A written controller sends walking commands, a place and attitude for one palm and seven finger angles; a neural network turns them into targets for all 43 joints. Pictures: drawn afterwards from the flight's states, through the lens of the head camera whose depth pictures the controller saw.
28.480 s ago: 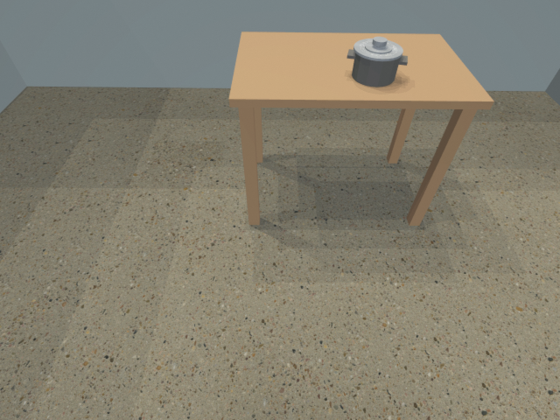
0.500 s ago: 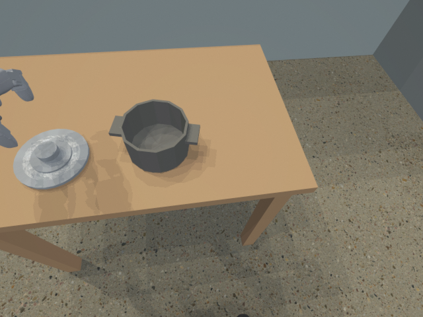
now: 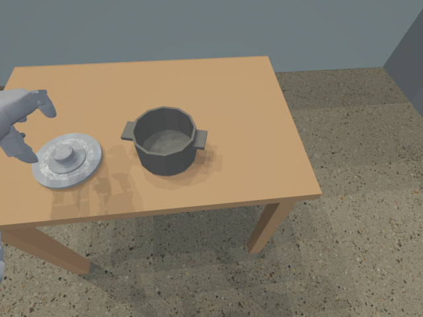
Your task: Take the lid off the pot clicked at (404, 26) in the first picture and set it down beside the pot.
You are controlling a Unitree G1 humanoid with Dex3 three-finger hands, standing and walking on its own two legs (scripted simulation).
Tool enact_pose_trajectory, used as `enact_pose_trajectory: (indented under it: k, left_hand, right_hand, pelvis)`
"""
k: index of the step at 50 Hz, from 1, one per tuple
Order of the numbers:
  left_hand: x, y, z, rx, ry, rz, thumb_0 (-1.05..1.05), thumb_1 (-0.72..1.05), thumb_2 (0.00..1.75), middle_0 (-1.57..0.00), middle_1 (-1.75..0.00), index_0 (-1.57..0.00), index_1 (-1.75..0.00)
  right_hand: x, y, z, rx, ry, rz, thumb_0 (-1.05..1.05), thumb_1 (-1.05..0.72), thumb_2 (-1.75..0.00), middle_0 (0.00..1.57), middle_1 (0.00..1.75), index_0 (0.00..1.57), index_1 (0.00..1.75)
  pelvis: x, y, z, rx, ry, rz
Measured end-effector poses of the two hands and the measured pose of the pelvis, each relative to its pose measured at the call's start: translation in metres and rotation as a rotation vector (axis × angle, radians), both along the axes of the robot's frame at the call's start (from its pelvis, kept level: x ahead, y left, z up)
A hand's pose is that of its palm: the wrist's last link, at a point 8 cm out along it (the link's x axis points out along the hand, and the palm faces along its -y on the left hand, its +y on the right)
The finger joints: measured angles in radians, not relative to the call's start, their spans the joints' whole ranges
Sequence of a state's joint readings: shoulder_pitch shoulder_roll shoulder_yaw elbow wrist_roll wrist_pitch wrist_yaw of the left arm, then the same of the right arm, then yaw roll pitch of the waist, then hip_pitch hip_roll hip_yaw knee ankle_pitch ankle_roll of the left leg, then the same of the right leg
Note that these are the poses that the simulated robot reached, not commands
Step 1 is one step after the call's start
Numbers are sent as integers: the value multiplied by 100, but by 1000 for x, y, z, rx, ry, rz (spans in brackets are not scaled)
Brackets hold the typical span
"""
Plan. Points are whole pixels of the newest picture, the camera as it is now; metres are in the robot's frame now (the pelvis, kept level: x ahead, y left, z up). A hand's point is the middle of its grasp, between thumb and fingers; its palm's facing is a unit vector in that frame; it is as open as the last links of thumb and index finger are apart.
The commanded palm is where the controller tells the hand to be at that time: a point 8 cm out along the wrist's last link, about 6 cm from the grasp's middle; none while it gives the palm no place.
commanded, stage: draw the hand back to the body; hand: left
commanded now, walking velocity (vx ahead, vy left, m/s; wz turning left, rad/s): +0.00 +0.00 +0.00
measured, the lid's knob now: (63, 153) +0.48 +0.36 -0.06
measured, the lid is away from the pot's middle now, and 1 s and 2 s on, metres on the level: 0.25 0.25 0.25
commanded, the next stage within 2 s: step back with the hand held close in 1.88 s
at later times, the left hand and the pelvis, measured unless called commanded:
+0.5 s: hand (43, 126) +0.39 +0.28 +0.15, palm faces +0.44 -0.84 -0.31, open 10.4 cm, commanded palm +0.33 +0.31 +0.17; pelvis +0.02 -0.03 +0.01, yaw -1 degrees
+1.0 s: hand (46, 177) +0.29 +0.23 +0.16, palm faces +0.48 -0.82 -0.30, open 8.1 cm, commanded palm +0.24 +0.26 +0.17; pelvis +0.00 -0.06 +0.01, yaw +0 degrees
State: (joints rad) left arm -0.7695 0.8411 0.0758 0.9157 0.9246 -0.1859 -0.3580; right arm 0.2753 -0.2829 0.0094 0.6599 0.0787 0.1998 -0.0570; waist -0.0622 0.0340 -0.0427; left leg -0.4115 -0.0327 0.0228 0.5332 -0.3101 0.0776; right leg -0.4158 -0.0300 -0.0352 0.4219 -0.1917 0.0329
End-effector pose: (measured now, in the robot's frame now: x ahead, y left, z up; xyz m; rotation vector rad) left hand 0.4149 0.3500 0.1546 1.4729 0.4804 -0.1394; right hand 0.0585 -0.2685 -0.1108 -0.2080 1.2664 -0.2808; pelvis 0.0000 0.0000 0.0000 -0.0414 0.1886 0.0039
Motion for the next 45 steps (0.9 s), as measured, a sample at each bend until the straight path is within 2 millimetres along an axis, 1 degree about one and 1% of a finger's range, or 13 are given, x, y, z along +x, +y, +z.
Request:
enact_pose_trajectory:
  k: [6, 7, 9, 11, 12, 14, 17, 23, 32, 38, 45]
  left_hand:
    - [-17, -5, 2, 6, -24, -11, 0, 10, 44, -30, -98, -30, -97]
    - [-20, -7, 4, -122, -97, 13, 0, 10, 44, -30, -98, -30, -97]
    - [-26, -12, 8, -429, -309, 74, 0, 10, 44, -30, -98, -31, -97]
    - [-33, -16, 5, -674, -486, 150, 0, 9, 44, -30, -98, -31, -97]
    - [-35, -18, 3, -762, -552, 188, 0, 9, 44, -30, -98, -31, -97]
    - [-39, -23, 1, -885, -649, 246, 0, 10, 44, -30, -98, -30, -97]
    - [-43, -28, 1, -982, -749, 304, 0, 11, 45, -30, -97, -30, -96]
    - [-60, -34, 6, -1019, -839, 345, 0, 18, 49, -28, -90, -29, -90]
    - [-95, -48, 11, -1000, -873, 362, 0, 34, 58, -26, -77, -27, -76]
    - [-119, -58, 10, -997, -877, 374, 0, 46, 65, -25, -67, -25, -66]
    - [-146, -73, 15, -999, -897, 365, 0, 60, 73, -23, -55, -24, -54]
  right_hand:
    - [21, 5, 1, 27, -57, 35, 0, -91, -90, 21, 30, 20, 30]
    - [25, 7, 2, 30, -77, 39, 0, -91, -90, 21, 30, 20, 30]
    - [32, 11, 5, 32, -120, 67, 0, -91, -90, 21, 30, 20, 30]
    - [37, 14, 8, 32, -148, 94, 0, -91, -90, 21, 30, 20, 30]
    - [39, 15, 10, 29, -160, 104, 0, -91, -90, 21, 30, 20, 30]
    - [43, 15, 14, 23, -190, 120, 0, -91, -90, 21, 30, 20, 30]
    - [49, 12, 19, 17, -240, 132, 0, -91, -90, 21, 30, 20, 30]
    - [57, -3, 22, 14, -301, 131, 0, -91, -90, 21, 30, 20, 30]
    - [71, -24, 19, 15, -329, 152, 0, -91, -90, 21, 30, 20, 30]
    - [87, -28, 22, 30, -386, 172, 1, -91, -90, 21, 30, 20, 30]
    - [104, -23, 29, 60, -471, 206, 1, -91, -90, 21, 30, 20, 30]
  pelvis:
    - [-1, -1, 2, 3, -23, 7]
    - [-2, -1, 2, 5, -35, 9]
    - [-2, -2, 4, 8, -68, 9]
    - [0, -5, 5, 10, -91, 0]
    - [1, -7, 5, 11, -100, -3]
    - [3, -11, 6, 10, -116, -2]
    - [7, -15, 7, 10, -134, -4]
    - [15, -25, 8, 11, -153, -13]
    - [15, -40, 9, 18, -176, -3]
    - [11, -50, 9, 24, -196, 1]
    - [5, -58, 10, 29, -221, 4]
